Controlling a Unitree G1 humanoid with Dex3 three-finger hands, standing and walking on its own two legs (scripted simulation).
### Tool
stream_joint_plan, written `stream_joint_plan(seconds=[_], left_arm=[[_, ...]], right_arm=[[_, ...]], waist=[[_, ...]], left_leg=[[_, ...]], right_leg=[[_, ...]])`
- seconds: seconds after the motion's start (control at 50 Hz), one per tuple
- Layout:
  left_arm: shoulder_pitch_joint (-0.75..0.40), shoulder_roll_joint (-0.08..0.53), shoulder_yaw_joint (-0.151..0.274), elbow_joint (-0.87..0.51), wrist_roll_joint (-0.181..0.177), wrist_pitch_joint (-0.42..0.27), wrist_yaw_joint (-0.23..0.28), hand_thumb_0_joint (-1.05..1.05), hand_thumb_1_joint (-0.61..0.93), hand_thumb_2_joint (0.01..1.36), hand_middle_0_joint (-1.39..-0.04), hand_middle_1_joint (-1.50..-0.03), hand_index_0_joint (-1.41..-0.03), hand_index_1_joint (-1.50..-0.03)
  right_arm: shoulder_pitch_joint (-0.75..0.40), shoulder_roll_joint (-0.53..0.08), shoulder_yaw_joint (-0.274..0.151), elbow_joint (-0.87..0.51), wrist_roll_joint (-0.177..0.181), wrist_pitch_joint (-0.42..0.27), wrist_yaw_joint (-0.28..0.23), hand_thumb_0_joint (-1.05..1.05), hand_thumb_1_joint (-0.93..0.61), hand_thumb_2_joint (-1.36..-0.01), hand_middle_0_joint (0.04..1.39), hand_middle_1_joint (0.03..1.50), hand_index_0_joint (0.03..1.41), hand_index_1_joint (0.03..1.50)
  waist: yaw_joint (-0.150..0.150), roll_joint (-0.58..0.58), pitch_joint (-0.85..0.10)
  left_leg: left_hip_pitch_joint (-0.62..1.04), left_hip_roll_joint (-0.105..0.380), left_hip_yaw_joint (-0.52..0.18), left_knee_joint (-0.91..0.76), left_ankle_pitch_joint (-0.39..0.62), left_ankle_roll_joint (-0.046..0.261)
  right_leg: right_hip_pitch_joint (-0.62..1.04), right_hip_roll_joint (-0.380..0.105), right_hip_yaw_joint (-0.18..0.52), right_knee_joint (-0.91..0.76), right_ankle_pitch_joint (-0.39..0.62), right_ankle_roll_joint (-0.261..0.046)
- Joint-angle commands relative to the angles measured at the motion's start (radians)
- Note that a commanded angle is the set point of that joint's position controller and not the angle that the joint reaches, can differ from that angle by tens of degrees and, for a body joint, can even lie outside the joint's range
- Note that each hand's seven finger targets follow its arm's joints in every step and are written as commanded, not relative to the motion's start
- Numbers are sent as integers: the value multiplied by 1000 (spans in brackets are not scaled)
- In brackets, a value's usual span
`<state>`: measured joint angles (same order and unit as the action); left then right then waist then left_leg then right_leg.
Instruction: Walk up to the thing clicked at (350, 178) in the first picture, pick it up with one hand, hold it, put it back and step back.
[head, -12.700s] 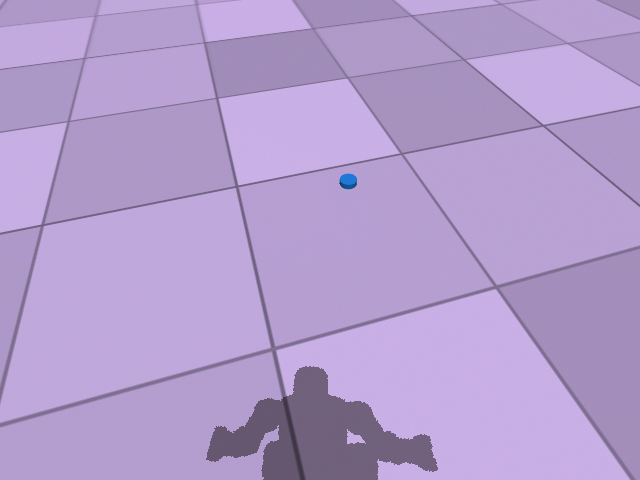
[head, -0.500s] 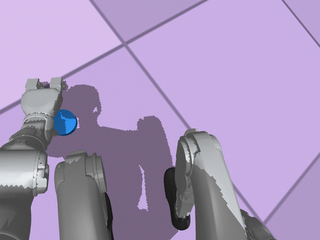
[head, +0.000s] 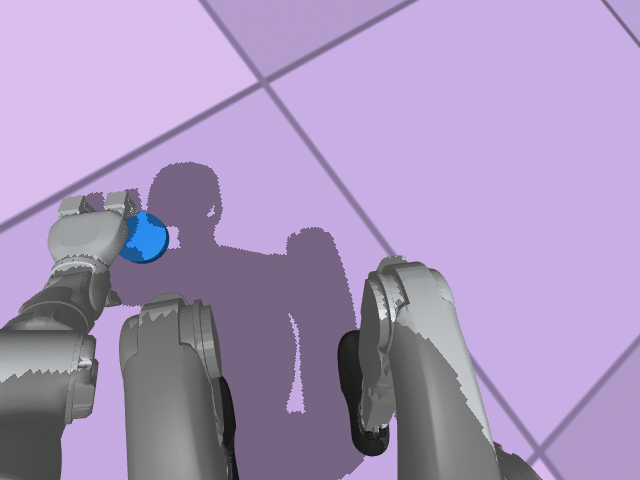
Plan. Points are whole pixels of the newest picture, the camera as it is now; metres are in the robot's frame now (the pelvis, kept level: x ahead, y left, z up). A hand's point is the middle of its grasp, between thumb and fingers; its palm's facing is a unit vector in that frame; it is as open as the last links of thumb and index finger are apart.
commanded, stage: rest palm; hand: left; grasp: from above
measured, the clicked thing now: (141, 238) +0.44 +0.23 -0.31
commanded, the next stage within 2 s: close in 1.34 s
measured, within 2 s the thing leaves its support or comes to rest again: neither
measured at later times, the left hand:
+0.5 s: hand (133, 233) +0.44 +0.23 -0.26, palm faces -0.49 -0.11 -0.86, open 14.1 cm
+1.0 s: hand (136, 227) +0.45 +0.22 -0.26, palm faces -0.41 -0.07 -0.91, open 14.1 cm
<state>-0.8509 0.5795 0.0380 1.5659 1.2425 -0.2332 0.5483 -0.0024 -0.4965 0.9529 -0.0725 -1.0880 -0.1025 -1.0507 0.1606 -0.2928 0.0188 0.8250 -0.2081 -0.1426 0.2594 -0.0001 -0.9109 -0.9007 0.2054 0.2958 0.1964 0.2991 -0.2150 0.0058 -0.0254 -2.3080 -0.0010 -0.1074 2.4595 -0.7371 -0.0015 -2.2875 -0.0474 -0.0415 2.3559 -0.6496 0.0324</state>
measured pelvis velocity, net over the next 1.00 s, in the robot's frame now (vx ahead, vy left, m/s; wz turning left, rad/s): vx -0.01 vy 0.01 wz -0.12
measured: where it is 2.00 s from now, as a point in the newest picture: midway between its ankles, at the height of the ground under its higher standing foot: (294, 435)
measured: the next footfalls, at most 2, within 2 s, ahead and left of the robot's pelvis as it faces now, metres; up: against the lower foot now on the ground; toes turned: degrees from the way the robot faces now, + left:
none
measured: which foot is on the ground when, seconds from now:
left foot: down 0.00-1.00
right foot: down 0.00-1.00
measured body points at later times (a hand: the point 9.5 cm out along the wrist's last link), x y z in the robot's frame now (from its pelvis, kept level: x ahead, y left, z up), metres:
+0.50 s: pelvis +0.00 +0.01 -0.02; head +0.28 +0.07 +0.33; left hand +0.46 +0.23 -0.22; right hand +0.02 -0.26 -0.10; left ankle +0.07 +0.12 -0.29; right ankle +0.10 -0.13 -0.29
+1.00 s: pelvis -0.01 +0.01 -0.02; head +0.26 +0.10 +0.33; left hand +0.46 +0.23 -0.21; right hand +0.03 -0.26 -0.07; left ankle +0.07 +0.12 -0.29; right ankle +0.10 -0.13 -0.28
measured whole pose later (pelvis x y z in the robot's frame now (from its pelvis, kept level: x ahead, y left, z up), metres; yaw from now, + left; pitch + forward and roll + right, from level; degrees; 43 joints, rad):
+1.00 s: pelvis -0.01 +0.01 -0.02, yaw -7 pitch +28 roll -14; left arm -1.03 0.80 0.08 1.84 1.29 -0.14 0.82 0.00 -0.51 0.95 -0.07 -1.04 -0.08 -1.01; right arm 0.04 -0.36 0.17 0.77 -0.30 -0.36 0.42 0.00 -0.91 -0.90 0.20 0.30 0.19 0.30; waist -0.38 -0.09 0.13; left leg -2.33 0.01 -0.23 2.57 -0.74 0.01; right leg -2.25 -0.01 -0.14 2.36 -0.61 0.06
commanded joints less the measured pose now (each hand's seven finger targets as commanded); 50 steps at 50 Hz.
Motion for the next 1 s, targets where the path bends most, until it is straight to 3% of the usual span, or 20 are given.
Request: stream_joint_plan(seconds=[0.0,0.04,0.1,0.14,0.18,0.22,0.26,0.32,0.34,0.36,0.4,0.46,0.5,0.54,0.62,0.64,0.74,0.78,0.9,0.98], left_arm=[[-398,171,-4,-11,53,-94,109,0,-490,957,-57,-1047,-83,-1020],[-364,186,0,37,103,-100,174,0,-464,927,-47,-1065,-88,-1022],[-378,172,-15,95,154,-63,267,0,-459,917,-45,-1068,-89,-1022],[-393,180,-12,102,166,-18,324,0,-480,932,-47,-1048,-79,-1014],[-381,210,9,118,158,35,368,0,-508,950,-50,-1040,-71,-1017],[-383,186,7,157,141,98,385,0,-535,965,-51,-1030,-63,-1017],[-414,154,14,171,77,136,362,0,-523,946,-44,-1035,-66,-1011],[-395,250,82,185,9,145,286,0,-517,935,-44,-1032,-69,-1004],[-372,248,80,196,2,145,253,0,-517,933,-45,-1034,-71,-1006],[-351,303,113,187,-7,139,236,0,-520,932,-44,-1041,-69,-1014],[-322,300,106,172,-14,118,196,0,-518,926,-43,-1058,-71,-1028],[-337,297,80,145,-16,64,159,0,-488,904,-44,-1099,-87,-1054],[-347,317,73,129,-16,22,159,0,-494,915,-47,-1097,-87,-1056],[-330,344,84,110,-10,-17,176,0,-502,933,-49,-1086,-82,-1052],[-355,307,29,130,22,-65,222,0,-485,924,-46,-1074,-84,-1035],[-356,335,45,131,32,-70,242,0,-482,920,-44,-1080,-84,-1037],[-335,306,2,186,89,-32,331,0,-486,933,-46,-1069,-81,-1033],[-366,314,11,167,89,-2,349,0,-498,933,-45,-1053,-75,-1021],[-396,334,31,218,37,97,311,0,-544,964,-52,-1014,-55,-1010],[-372,352,50,220,19,107,252,0,-540,952,-46,-1017,-52,-1010]], right_arm=[[178,-263,-55,7,-21,-42,-20,0,-899,-899,200,300,200,300],[150,-270,-44,30,-53,-49,-15,0,-898,-899,200,300,200,300],[103,-285,-38,37,-85,-72,8,0,-896,-899,200,300,200,300],[91,-302,-34,41,-107,-87,27,0,-895,-898,200,300,200,300],[71,-311,-33,39,-113,-93,46,0,-897,-899,200,300,200,300],[56,-308,-19,28,-121,-104,72,0,-900,-900,200,300,199,300],[57,-309,-5,13,-121,-127,100,0,-900,-900,200,300,200,300],[85,-316,15,-6,-101,-149,119,0,-900,-898,200,300,200,300],[88,-310,22,-12,-95,-152,124,0,-901,-899,200,300,200,300],[108,-307,27,-3,-90,-150,124,0,-902,-900,200,300,200,300],[116,-300,38,-15,-85,-149,125,0,-905,-902,200,300,200,300],[136,-303,54,-23,-85,-144,129,0,-908,-904,200,300,200,300],[141,-312,67,-23,-80,-144,128,0,-909,-905,200,300,200,300],[149,-323,73,-16,-78,-139,123,0,-908,-904,200,300,200,300],[118,-332,97,-19,-97,-145,126,0,-903,-902,200,300,200,300],[127,-343,99,-15,-103,-144,124,0,-903,-901,200,300,200,300],[112,-361,77,21,-118,-163,129,0,-900,-900,200,300,200,300],[93,-360,80,-19,-123,-180,142,0,-900,-900,200,300,200,300],[59,-368,80,-29,-98,-215,158,0,-901,-903,200,300,200,300],[75,-370,84,-39,-86,-223,157,0,-900,-903,200,300,200,300]], waist=[[-114,125,-536],[-103,191,-567],[-128,259,-549],[-149,294,-548],[-139,319,-565],[-162,318,-538],[-190,312,-503],[-173,304,-517],[-170,290,-512],[-155,297,-551],[-151,305,-583],[-174,312,-590],[-180,302,-570],[-162,309,-591],[-193,308,-520],[-194,302,-522],[-204,316,-467],[-222,310,-443],[-230,308,-367],[-211,325,-415]], left_leg=[[357,-38,71,-217,90,33],[426,-37,69,-229,117,22],[468,-32,58,-240,131,14],[484,-22,49,-249,152,6],[480,-8,37,-253,176,1],[458,-2,24,-258,178,-6],[421,-7,31,-241,172,-2],[404,-9,34,-185,208,14],[395,-12,37,-176,216,18],[409,-10,31,-187,240,16],[433,-13,29,-191,270,13],[446,-13,23,-185,278,12],[422,-11,22,-178,258,14],[438,-8,13,-176,277,12],[424,-3,-4,-161,238,10],[425,-1,-2,-171,235,10],[430,10,-20,-187,194,1],[421,15,-33,-192,182,-3],[360,16,-38,-205,109,-3],[398,9,-48,-206,155,0]], right_leg=[[324,52,-116,-228,68,-55],[317,60,-136,-208,84,-49],[289,71,-157,-186,109,-51],[282,74,-165,-189,141,-50],[287,74,-162,-182,174,-52],[293,72,-156,-182,201,-50],[323,74,-151,-193,211,-48],[364,64,-147,-170,240,-53],[380,62,-146,-165,249,-50],[409,62,-150,-165,266,-48],[445,64,-157,-160,293,-46],[469,77,-175,-154,308,-44],[477,82,-178,-161,292,-46],[490,87,-185,-159,304,-50],[436,97,-203,-156,267,-52],[451,104,-206,-169,261,-53],[391,114,-217,-172,220,-57],[361,103,-223,-171,213,-53],[346,84,-205,-183,167,-46],[365,78,-207,-167,199,-44]])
